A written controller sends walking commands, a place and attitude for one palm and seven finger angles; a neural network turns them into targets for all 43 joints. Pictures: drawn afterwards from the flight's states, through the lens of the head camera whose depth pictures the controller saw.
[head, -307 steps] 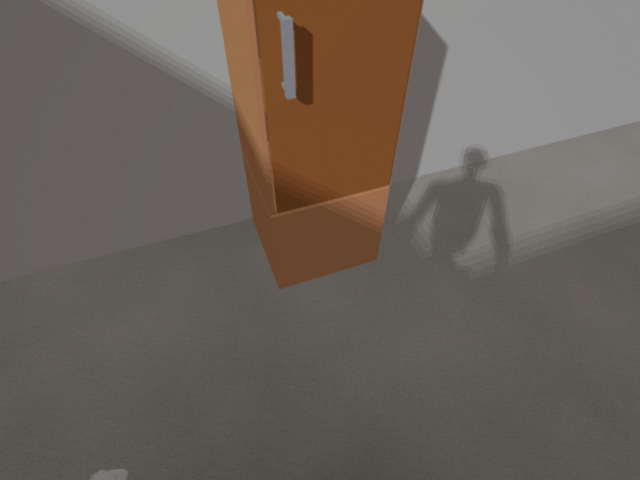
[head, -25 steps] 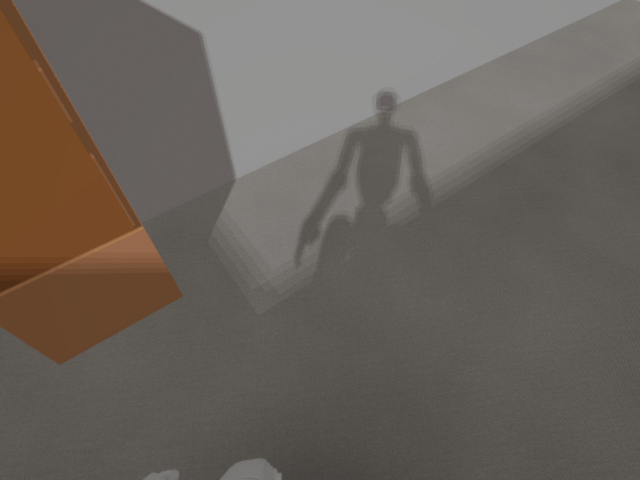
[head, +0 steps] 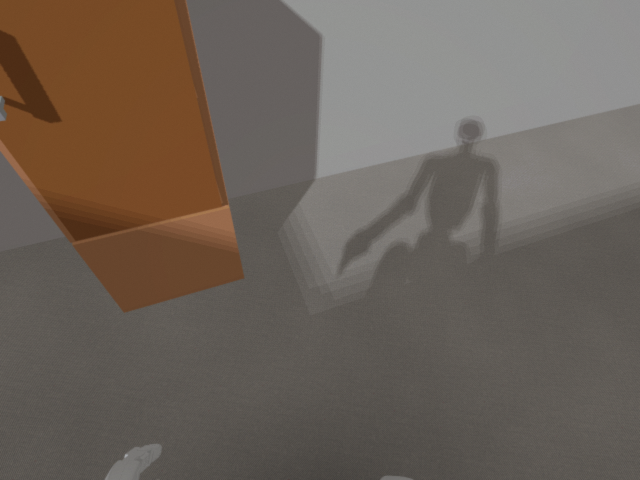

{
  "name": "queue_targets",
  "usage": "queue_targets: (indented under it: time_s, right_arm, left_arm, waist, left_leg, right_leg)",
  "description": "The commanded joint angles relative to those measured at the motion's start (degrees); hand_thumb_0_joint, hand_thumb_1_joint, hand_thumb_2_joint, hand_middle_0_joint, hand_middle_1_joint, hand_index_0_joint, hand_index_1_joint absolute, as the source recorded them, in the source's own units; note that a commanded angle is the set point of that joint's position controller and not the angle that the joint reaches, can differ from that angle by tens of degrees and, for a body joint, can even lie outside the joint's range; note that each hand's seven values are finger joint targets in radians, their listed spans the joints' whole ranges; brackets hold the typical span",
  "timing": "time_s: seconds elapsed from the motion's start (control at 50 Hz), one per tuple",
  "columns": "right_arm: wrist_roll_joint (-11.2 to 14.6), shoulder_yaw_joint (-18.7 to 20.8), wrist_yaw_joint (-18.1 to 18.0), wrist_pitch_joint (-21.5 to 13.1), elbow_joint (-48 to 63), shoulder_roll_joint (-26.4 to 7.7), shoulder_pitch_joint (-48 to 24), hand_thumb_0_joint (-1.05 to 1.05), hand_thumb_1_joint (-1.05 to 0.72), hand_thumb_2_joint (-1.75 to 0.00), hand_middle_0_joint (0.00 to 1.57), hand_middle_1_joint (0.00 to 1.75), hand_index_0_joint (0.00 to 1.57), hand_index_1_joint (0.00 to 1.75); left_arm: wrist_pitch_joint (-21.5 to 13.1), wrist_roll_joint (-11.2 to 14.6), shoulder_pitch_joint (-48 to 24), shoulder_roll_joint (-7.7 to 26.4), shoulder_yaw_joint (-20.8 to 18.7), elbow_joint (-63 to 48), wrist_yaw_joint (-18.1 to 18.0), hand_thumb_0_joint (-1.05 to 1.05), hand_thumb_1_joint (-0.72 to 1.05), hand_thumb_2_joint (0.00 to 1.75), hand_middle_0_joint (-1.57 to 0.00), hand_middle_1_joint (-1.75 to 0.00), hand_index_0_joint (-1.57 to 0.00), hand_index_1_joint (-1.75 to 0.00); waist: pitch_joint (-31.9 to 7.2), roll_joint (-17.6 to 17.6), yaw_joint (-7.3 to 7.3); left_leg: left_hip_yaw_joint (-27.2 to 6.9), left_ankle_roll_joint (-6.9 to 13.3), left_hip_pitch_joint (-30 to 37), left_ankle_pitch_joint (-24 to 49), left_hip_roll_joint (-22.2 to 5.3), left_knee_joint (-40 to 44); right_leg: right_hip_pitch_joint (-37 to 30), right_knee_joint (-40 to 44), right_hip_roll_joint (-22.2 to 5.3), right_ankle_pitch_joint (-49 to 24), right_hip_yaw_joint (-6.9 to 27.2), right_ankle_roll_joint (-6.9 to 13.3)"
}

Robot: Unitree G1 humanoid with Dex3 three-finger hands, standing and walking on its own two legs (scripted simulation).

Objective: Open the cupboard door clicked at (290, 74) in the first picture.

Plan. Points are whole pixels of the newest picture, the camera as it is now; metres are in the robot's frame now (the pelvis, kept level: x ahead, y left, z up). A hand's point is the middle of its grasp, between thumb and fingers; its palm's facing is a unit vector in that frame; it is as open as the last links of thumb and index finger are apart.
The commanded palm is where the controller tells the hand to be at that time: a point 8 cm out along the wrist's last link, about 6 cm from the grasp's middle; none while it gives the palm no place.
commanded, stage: turn to face it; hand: left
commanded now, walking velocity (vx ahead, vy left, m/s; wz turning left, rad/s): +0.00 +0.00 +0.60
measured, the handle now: out of the picture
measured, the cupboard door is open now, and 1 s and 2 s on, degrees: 0 0 0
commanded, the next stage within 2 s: take the last steps up to it in 0.44 s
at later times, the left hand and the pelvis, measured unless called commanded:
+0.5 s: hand out of the picture -0.04 +0.20 -0.18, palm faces +0.31 -0.92 -0.23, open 7.4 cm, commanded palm none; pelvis -0.01 +0.00 -0.01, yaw +17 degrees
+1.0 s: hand out of the picture +0.06 +0.24 -0.16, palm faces +0.36 -0.91 -0.21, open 7.4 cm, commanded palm none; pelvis +0.04 +0.04 -0.01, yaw +22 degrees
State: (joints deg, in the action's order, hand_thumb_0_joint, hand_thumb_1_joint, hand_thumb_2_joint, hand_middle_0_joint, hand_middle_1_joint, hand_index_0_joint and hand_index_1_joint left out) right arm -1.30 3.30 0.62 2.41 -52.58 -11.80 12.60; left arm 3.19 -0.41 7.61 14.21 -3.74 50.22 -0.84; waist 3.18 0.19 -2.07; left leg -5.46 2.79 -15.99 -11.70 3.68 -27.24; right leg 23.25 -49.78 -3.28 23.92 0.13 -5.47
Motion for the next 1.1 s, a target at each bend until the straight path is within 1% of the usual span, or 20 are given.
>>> queue_targets:
  time_s: [0.0, 0.04, 0.06, 0.08, 0.1, 0.18, 0.38, 0.44, 0.46, 0.48, 0.5, 0.54, 0.64, 0.86, 0.94, 0.96, 0.98, 1.0, 1.02, 1.08]
  right_arm:
    - [-0.18, 3.93, -0.99, -0.94, 3.99, -12.85, -0.58, 0.00, -0.90, -0.90, 0.20, 0.30, 0.20, 0.30]
    - [0.37, 3.98, -0.74, -0.85, 4.61, -11.91, -2.24, 0.00, -0.90, -0.90, 0.20, 0.30, 0.20, 0.30]
    - [0.86, 3.67, -0.44, -0.94, 5.07, -9.40, -1.60, 0.00, -0.90, -0.90, 0.20, 0.30, 0.20, 0.30]
    - [1.03, 3.08, -0.25, -1.04, 6.25, -5.33, -0.28, 0.00, -0.90, -0.90, 0.20, 0.30, 0.20, 0.30]
    - [0.00, 3.73, -0.33, -0.65, 6.54, -7.78, -0.38, 0.00, -0.90, -0.90, 0.20, 0.30, 0.20, 0.30]
    - [-0.15, 3.43, 0.83, 0.78, 3.21, -7.17, -0.07, 0.00, -0.90, -0.90, 0.20, 0.30, 0.20, 0.30]
    - [0.83, 1.11, 0.65, 0.18, 4.15, -4.94, -7.69, 0.00, -0.90, -0.90, 0.20, 0.30, 0.20, 0.30]
    - [0.85, 0.83, 0.23, -0.85, 2.56, -5.69, -2.95, 0.00, -0.90, -0.90, 0.20, 0.30, 0.20, 0.30]
    - [0.63, 1.29, 0.23, -1.50, 1.90, -8.27, -0.32, 0.00, -0.90, -0.90, 0.20, 0.30, 0.20, 0.30]
    - [0.10, 2.65, 0.01, -2.06, 2.03, -14.31, 1.44, 0.00, -0.90, -0.90, 0.20, 0.30, 0.20, 0.30]
    - [0.51, 3.14, -0.26, -1.49, 1.58, -17.38, 3.81, 0.00, -0.90, -0.90, 0.20, 0.30, 0.20, 0.30]
    - [0.13, 2.35, -1.76, -1.72, 0.42, -14.82, 2.34, 0.00, -0.90, -0.90, 0.20, 0.30, 0.20, 0.30]
    - [0.26, 0.72, -1.56, -3.00, 0.45, -9.80, -0.30, 0.00, -0.90, -0.90, 0.20, 0.30, 0.20, 0.30]
    - [-0.17, 0.82, -1.85, -4.51, -4.11, -8.02, 8.11, 0.00, -0.90, -0.90, 0.20, 0.30, 0.20, 0.30]
    - [0.13, 0.23, -1.85, -4.65, -6.06, -6.41, 7.48, 0.00, -0.90, -0.90, 0.20, 0.30, 0.20, 0.30]
    - [0.51, -0.12, -1.70, -5.09, -6.11, -4.76, 7.45, 0.00, -0.90, -0.90, 0.20, 0.30, 0.20, 0.30]
    - [0.87, -0.59, -1.22, -5.55, -5.23, -1.53, 8.41, 0.00, -0.90, -0.90, 0.20, 0.30, 0.20, 0.30]
    - [0.14, 0.07, -0.94, -5.02, -2.98, -3.92, 6.84, 0.00, -0.90, -0.90, 0.20, 0.30, 0.20, 0.30]
    - [-0.28, 0.79, -0.51, -4.35, -3.14, -5.51, 4.13, 0.00, -0.90, -0.90, 0.20, 0.30, 0.20, 0.30]
    - [-0.50, 0.82, 0.41, -3.12, -4.97, -2.04, 5.28, 0.00, -0.90, -0.90, 0.20, 0.30, 0.20, 0.30]
  left_arm:
    - [-1.95, 0.37, 1.76, 4.29, -1.11, -5.24, -0.71, 0.00, 0.90, 0.90, -0.20, -0.30, -0.20, -0.30]
    - [-2.70, 0.35, 5.75, 5.65, -1.36, -4.58, -0.98, 0.00, 0.90, 0.90, -0.20, -0.30, -0.20, -0.30]
    - [-3.29, -0.10, 8.23, 8.42, -1.97, -4.41, -1.32, 0.00, 0.90, 0.90, -0.20, -0.30, -0.20, -0.30]
    - [-3.63, -1.06, 8.02, 13.37, -2.80, -4.73, -1.62, 0.00, 0.90, 0.90, -0.20, -0.30, -0.20, -0.30]
    - [-2.95, -0.71, 6.79, 13.76, -2.08, -5.83, -1.38, 0.00, 0.90, 0.90, -0.20, -0.30, -0.20, -0.30]
    - [-3.67, -0.55, 0.28, 6.71, -0.71, -6.12, -1.15, 0.00, 0.90, 0.90, -0.20, -0.30, -0.20, -0.30]
    - [-3.15, -1.60, 9.71, 10.70, -1.85, -0.83, -1.00, 0.00, 0.90, 0.90, -0.20, -0.30, -0.20, -0.30]
    - [-2.79, -1.10, 8.47, 10.62, -2.09, 0.31, -0.95, 0.00, 0.90, 0.90, -0.20, -0.30, -0.20, -0.30]
    - [-2.52, -0.41, 8.72, 9.66, -1.84, 0.00, -0.83, 0.00, 0.90, 0.90, -0.20, -0.30, -0.20, -0.30]
    - [-2.20, 0.06, 10.47, 6.10, -1.36, -1.28, -0.48, 0.00, 0.90, 0.90, -0.20, -0.30, -0.20, -0.30]
    - [-1.98, -0.29, 8.47, 3.79, -0.05, -2.57, -0.60, 0.00, 0.90, 0.90, -0.20, -0.30, -0.20, -0.30]
    - [-1.18, -0.23, 4.15, 4.25, -0.23, -0.76, -0.91, 0.00, 0.90, 0.90, -0.20, -0.30, -0.20, -0.30]
    - [-1.93, -0.99, 6.40, 4.02, -0.34, 3.11, 1.28, 0.00, 0.90, 0.90, -0.20, -0.30, -0.20, -0.30]
    - [-3.76, -1.16, -0.06, 0.79, 0.55, 1.32, 1.79, 0.00, 0.90, 0.90, -0.20, -0.30, -0.20, -0.30]
    - [-5.00, -1.10, 7.86, 0.74, 0.08, 4.46, 1.46, 0.00, 0.90, 0.90, -0.20, -0.30, -0.20, -0.30]
    - [-5.62, -1.31, 13.38, 3.00, -0.48, 6.26, 1.08, 0.00, 0.90, 0.90, -0.20, -0.30, -0.20, -0.30]
    - [-6.31, -1.83, 19.62, 7.84, -1.42, 8.02, 0.53, 0.00, 0.90, 0.90, -0.20, -0.30, -0.20, -0.30]
    - [-6.08, -1.05, 22.82, 11.34, -2.17, 8.23, 0.22, 0.00, 0.90, 0.90, -0.20, -0.30, -0.20, -0.30]
    - [-6.08, -0.55, 20.61, 10.30, -2.07, 8.06, 0.08, 0.00, 0.90, 0.90, -0.20, -0.30, -0.20, -0.30]
    - [-6.45, -0.87, 12.43, 2.16, -0.09, 6.61, -0.40, 0.00, 0.90, 0.90, -0.20, -0.30, -0.20, -0.30]
  waist:
    - [-7.03, -9.35, 1.02]
    - [-7.81, -6.87, 3.23]
    - [-9.14, 0.31, 4.39]
    - [-7.87, 16.87, 4.08]
    - [-6.50, 11.63, 3.52]
    - [-0.16, 8.64, 0.07]
    - [-2.87, 13.78, 4.94]
    - [-5.85, 12.20, 2.29]
    - [-8.04, 6.17, 0.77]
    - [-10.71, -10.74, 0.12]
    - [-10.08, -16.89, -1.05]
    - [-8.18, -15.19, -1.04]
    - [-2.02, -9.74, 1.12]
    - [0.99, -6.80, -0.28]
    - [0.03, -3.01, 4.30]
    - [-1.57, 1.45, 6.71]
    - [-4.08, 13.91, 8.51]
    - [-3.77, 15.64, 9.19]
    - [0.63, 13.16, 8.82]
    - [7.50, 5.27, 3.44]
  left_leg:
    - [-18.97, 6.81, 3.63, 20.72, -13.86, 4.11]
    - [-17.95, 3.82, -2.49, 17.00, -10.80, 0.07]
    - [-14.24, 0.46, -9.65, 5.87, -7.02, -6.50]
    - [-0.98, -4.81, -20.15, -16.92, 2.11, -20.17]
    - [-0.69, -4.81, -18.57, -21.66, 0.33, -31.61]
    - [2.02, -6.28, -17.81, -10.10, -3.78, -43.79]
    - [9.62, -6.15, -7.61, -14.95, -3.87, -19.09]
    - [10.95, -5.15, 2.06, -5.02, -3.17, -2.11]
    - [8.98, -4.18, 10.86, 4.29, -5.58, 5.08]
    - [-7.79, 1.55, 21.26, 22.99, -19.74, 5.45]
    - [-12.90, 8.09, 18.18, 36.96, -27.77, 6.04]
    - [-11.16, 8.79, 13.38, 28.98, -23.98, 6.52]
    - [-5.11, 6.16, 8.80, 2.11, -16.49, 13.36]
    - [-10.25, 9.26, 10.36, -3.15, -17.10, 15.23]
    - [-6.07, 5.78, 0.42, -1.79, -12.76, 6.14]
    - [-2.62, 3.46, -6.03, -4.89, -9.23, -1.82]
    - [4.94, 0.23, -16.30, -13.10, -2.72, -17.06]
    - [5.07, -0.85, -22.49, -21.75, -2.10, -28.44]
    - [2.19, -0.86, -23.15, -18.01, -5.17, -35.38]
    - [3.72, -2.37, -20.66, -4.65, -9.37, -37.76]
  right_leg:
    - [-5.01, 10.37, 2.29, -0.80, -0.10, 0.97]
    - [-15.28, 23.59, 1.99, -9.82, -0.42, 1.47]
    - [-23.34, 31.89, -5.15, -10.90, 5.84, 3.10]
    - [-26.35, 35.65, -21.63, -13.80, 21.49, 9.81]
    - [-17.53, 34.68, -25.59, -14.94, 20.25, 13.87]
    - [-11.33, 31.76, -14.37, -23.02, 4.57, 10.92]
    - [-16.81, 26.22, -16.24, -37.91, -1.39, 12.36]
    - [-16.39, 19.26, -14.42, -38.10, -4.42, 8.70]
    - [-11.26, 12.71, -12.71, -33.07, -6.71, 6.00]
    - [2.88, 1.74, -6.15, -9.99, -10.01, 1.76]
    - [6.31, -5.94, -3.67, 14.34, -6.87, 0.77]
    - [7.03, -13.38, -3.86, 10.29, -1.24, 1.20]
    - [7.13, -12.57, -3.34, -0.95, -3.87, 1.53]
    - [4.09, 7.39, -2.10, -1.64, -4.68, 2.14]
    - [-15.15, 22.35, 0.26, -9.69, -6.01, 3.13]
    - [-25.06, 26.74, -3.54, -8.82, -1.45, 4.22]
    - [-33.75, 33.58, -17.32, -0.43, 15.15, 8.99]
    - [-32.04, 40.26, -26.02, 7.25, 29.02, 14.00]
    - [-22.83, 43.77, -25.78, 18.82, 30.47, 14.74]
    - [-10.31, 43.64, -18.53, 7.76, 12.45, 10.64]
